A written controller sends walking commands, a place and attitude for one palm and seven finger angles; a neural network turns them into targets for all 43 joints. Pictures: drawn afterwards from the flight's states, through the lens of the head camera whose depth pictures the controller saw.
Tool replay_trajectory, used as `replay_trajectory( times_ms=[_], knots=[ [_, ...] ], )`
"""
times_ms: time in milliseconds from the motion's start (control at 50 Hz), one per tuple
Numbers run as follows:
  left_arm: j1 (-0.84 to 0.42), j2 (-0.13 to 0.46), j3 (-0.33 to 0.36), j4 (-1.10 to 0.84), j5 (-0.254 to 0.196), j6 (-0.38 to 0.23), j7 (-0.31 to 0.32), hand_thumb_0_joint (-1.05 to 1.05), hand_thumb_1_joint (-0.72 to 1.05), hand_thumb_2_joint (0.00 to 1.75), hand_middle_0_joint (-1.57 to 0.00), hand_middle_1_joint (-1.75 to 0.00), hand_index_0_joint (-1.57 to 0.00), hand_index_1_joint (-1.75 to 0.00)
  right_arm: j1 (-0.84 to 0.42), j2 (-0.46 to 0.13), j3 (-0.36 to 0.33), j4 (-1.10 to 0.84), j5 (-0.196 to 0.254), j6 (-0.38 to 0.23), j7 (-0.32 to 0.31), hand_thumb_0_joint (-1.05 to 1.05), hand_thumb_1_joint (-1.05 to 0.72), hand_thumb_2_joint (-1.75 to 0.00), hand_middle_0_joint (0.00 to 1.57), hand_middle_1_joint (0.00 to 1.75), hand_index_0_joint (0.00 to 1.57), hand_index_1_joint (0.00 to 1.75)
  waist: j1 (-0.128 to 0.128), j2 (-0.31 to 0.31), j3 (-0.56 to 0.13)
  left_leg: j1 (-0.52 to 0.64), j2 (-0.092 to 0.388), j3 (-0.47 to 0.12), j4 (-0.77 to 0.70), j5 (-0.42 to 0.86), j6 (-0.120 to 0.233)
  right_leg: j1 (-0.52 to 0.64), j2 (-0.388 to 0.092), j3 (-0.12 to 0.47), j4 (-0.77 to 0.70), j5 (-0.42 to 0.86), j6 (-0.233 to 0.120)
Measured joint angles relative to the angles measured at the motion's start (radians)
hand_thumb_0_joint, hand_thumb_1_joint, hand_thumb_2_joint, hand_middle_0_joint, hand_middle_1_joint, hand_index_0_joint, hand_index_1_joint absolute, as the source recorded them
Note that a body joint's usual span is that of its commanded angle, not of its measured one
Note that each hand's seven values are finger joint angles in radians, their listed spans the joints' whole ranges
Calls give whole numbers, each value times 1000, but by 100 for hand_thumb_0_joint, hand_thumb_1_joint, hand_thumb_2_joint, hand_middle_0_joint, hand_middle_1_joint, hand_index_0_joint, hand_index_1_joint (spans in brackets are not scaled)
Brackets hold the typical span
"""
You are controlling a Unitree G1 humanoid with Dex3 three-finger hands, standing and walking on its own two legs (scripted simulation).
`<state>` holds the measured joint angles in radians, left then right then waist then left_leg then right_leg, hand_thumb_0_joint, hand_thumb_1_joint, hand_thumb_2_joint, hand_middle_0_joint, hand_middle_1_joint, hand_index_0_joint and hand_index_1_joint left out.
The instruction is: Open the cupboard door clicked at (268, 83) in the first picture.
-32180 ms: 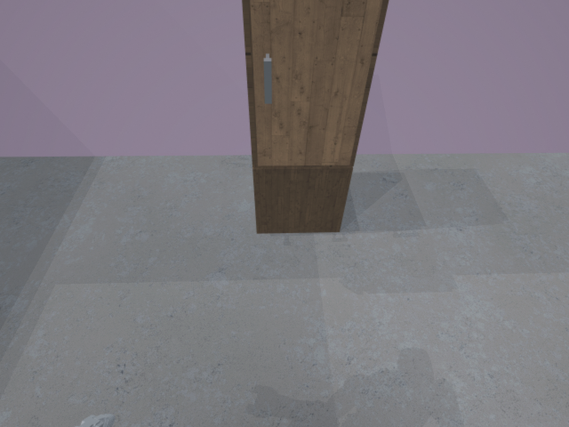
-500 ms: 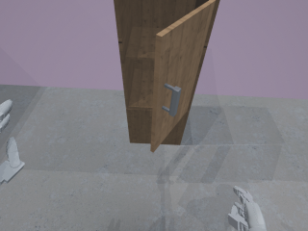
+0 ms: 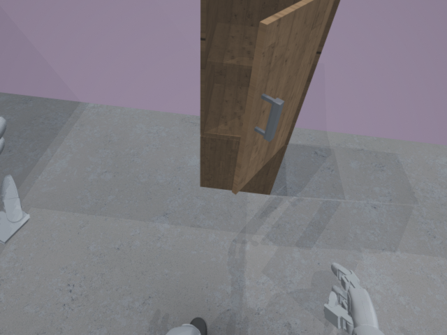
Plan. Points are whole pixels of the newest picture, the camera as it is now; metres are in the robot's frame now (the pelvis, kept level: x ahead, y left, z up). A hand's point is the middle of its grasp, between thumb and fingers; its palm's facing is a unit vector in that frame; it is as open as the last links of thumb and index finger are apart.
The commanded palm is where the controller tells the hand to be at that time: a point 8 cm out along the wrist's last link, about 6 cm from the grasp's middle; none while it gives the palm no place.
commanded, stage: stop stepping back and stand still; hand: left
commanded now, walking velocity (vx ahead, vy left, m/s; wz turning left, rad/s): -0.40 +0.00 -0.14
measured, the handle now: (267, 117) +0.64 -0.08 +0.01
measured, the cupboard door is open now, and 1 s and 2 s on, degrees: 56 56 56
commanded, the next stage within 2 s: let the arm hang, fingers relaxed in 1.46 s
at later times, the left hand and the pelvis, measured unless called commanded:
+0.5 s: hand (28, 285) +0.14 +0.23 +0.17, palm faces +0.26 -0.84 -0.48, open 7.4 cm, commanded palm +0.08 +0.28 +0.18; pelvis -0.10 +0.00 +0.00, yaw -8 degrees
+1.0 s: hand out of the picture +0.10 +0.25 +0.17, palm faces +0.34 -0.81 -0.47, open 7.4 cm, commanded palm +0.05 +0.30 +0.18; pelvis -0.12 +0.02 +0.00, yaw -6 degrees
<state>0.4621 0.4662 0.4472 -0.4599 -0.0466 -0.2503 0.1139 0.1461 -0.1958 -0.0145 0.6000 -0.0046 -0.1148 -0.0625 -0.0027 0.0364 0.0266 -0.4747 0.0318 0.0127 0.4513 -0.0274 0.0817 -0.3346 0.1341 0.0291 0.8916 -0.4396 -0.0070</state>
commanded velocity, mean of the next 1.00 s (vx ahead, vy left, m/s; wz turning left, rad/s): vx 0.11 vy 0.02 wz -0.01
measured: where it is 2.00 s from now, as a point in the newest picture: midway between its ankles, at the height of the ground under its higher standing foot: outside the picture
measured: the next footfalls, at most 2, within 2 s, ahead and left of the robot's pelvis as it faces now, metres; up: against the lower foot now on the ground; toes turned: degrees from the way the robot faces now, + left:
right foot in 0.16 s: -0.17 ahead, -0.12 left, +0.00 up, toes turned -3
left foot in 0.28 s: +0.08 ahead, +0.07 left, +0.00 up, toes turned -4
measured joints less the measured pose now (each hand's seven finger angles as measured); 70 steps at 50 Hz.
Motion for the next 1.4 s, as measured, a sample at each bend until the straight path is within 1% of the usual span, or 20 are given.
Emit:
replay_trajectory(
  times_ms=[60, 120, 160, 200, 260, 300, 340, 420, 500, 560, 600, 640, 700, 820, 840, 880, 940, 1020, 1160, 1400],
  knots=[
    [48, 5, 12, -56, -25, 8, 6, 1, 89, 90, -21, -30, -21, -31, -2, 13, 5, -7, 1, -13, 19, 1, -90, -90, 21, 30, 20, 30, 19, -18, -37, -37, 21, 38, -59, 58, -14, 75, -21, -31, -40, -77, -14],
    [80, -5, 8, -100, -42, 3, 13, 1, 89, 90, -20, -30, -21, -30, -25, 20, 12, -7, -3, -25, 29, 1, -90, -90, 21, 30, 20, 30, 44, -39, -56, -88, 31, 77, -92, 125, -29, 179, -50, -47, -235, -117, -33],
    [84, 3, 17, -122, -37, -10, 21, 1, 89, 90, -20, -30, -21, -30, -51, 28, 21, -11, -1, -30, 34, 1, -90, -90, 21, 30, 20, 30, 65, -90, -51, -159, 16, 115, -20, 45, -67, 220, -97, 6, -407, -92, -58],
    [63, -27, -27, -112, -18, -17, 23, 1, 89, 90, -20, -30, -21, -30, -56, 13, 22, 21, -5, -26, 30, 0, -90, -90, 21, 30, 20, 30, 69, -58, -20, -188, 16, 67, 154, -118, -99, 218, -80, 9, -384, -43, -21],
    [72, -16, -47, -114, -1, 3, 23, 1, 88, 90, -21, -30, -21, -31, 26, 18, 37, 58, 3, -10, 19, 1, -90, -90, 21, 30, 20, 30, 55, -83, -58, -78, -19, 45, 232, -139, -96, 245, -99, 18, -372, -45, 4],
    [63, -10, -28, -110, -4, 21, 24, 1, 88, 90, -21, -30, -22, -31, 67, 21, 39, 65, 13, -7, 2, 1, -90, -90, 21, 30, 20, 30, 17, -100, -76, -11, -44, 42, 178, -152, -42, 227, -117, -1, -293, -57, 13],
    [27, -12, -10, -72, -7, 35, 29, 1, 88, 90, -21, -30, -22, -31, 76, 21, 37, 68, 14, -15, -4, 1, -90, -90, 21, 30, 20, 30, -4, -105, -57, 22, -51, 55, 156, -148, -17, 172, -122, 2, -172, -50, 14],
    [23, 2, 11, -12, -12, 58, 37, 1, 88, 90, -21, -30, -21, -31, 93, 23, 41, 56, -3, -33, -1, 1, -91, -90, 21, 30, 20, 30, -50, -91, -33, 85, -36, 71, 48, -76, -27, 65, -99, -25, -93, -92, 1],
    [112, 8, -1, -27, -10, 72, 35, 1, 89, 90, -20, -30, -21, -30, 131, 17, 34, 24, -3, -18, 3, 1, -90, -90, 21, 30, 20, 30, -77, -77, -41, 84, -37, 77, 17, -138, -54, 85, -89, -107, -273, -68, -25],
    [175, 5, -26, -71, 0, 75, 23, 1, 89, 90, -21, -30, -21, -30, 140, -1, 16, 35, -7, 13, 1, 1, -90, -90, 21, 30, 20, 30, -59, -69, -42, -25, -49, 53, 284, -333, -88, 69, -97, -115, -322, 108, -82],
    [190, -7, -39, -82, 8, 62, 16, 1, 88, 90, -21, -30, -21, -31, 148, -12, 12, 74, -11, 29, -2, 1, -90, -90, 21, 30, 20, 30, -27, -85, -59, -85, -58, 39, 516, -330, -101, 59, -111, -102, -337, 170, -91],
    [180, -25, -42, -51, 18, 40, 18, 1, 88, 90, -21, -30, -22, -31, 164, -19, 11, 101, -11, 37, -10, 1, -91, -90, 21, 30, 20, 30, -9, -91, -90, -88, -39, 37, 593, -303, -104, 60, -118, -98, -369, 182, -85],
    [116, -47, -40, 35, 29, 27, 33, 1, 88, 90, -21, -30, -22, -31, 182, -30, 4, 114, -9, 24, -29, 1, -91, -90, 21, 30, 20, 30, -1, -85, -124, -17, -6, 38, 495, -316, -88, 56, -129, -111, -407, 205, -80],
    [30, -103, -67, 81, 34, 40, 61, 1, 88, 90, -21, -30, -21, -31, 159, -66, -10, 97, -10, -19, -44, 1, -91, -90, 20, 30, 20, 30, -8, -39, -111, 232, 19, 41, 88, -359, -43, 32, -133, -148, -380, 202, -62],
    [33, -104, -69, 66, 32, 39, 62, 1, 88, 90, -21, -30, -21, -31, 146, -64, -12, 90, -10, -22, -43, 1, -91, -90, 20, 30, 20, 30, -13, -37, -98, 249, 20, 36, 47, -297, -59, 26, -134, -153, -361, 194, -57],
    [49, -95, -66, 37, 28, 38, 61, 1, 88, 90, -21, -30, -21, -31, 117, -48, -8, 76, -5, -20, -37, 1, -91, -90, 20, 30, 20, 30, -13, -54, -65, 260, 13, 44, 57, -255, -96, 29, -144, -142, -333, 180, -49],
    [89, -72, -52, 3, 28, 38, 50, 1, 88, 90, -21, -30, -21, -31, 98, -19, 7, 51, 1, -23, -24, 1, -91, -90, 20, 30, 20, 30, -14, -56, -56, 266, 19, 51, 75, -280, -114, 39, -139, -135, -333, 177, -44],
    [93, -57, -37, -11, 25, 30, 48, 1, 88, 90, -21, -30, -21, -31, 83, 4, 25, 32, 6, -26, -9, 1, -91, -90, 20, 30, 20, 30, -5, -37, -45, 255, 29, 45, 96, -296, -111, 46, -129, -142, -348, 181, -46],
    [73, -86, -48, 14, 15, 41, 46, 1, 88, 90, -21, -30, -21, -31, 58, 7, 37, 42, 8, -4, 4, 1, -90, -90, 21, 30, 20, 30, 6, -25, -16, 257, 17, 48, 81, -295, -98, 53, -139, -137, -371, 189, -30],
    [110, -53, -38, -59, 9, 48, 41, 1, 88, 90, -21, -30, -21, -31, 51, 7, 29, 8, 13, 15, 1, 1, -91, -90, 21, 30, 20, 30, -12, -50, 20, 275, 5, 59, 47, -284, -84, 71, -148, -127, -410, 209, -11]
  ],
)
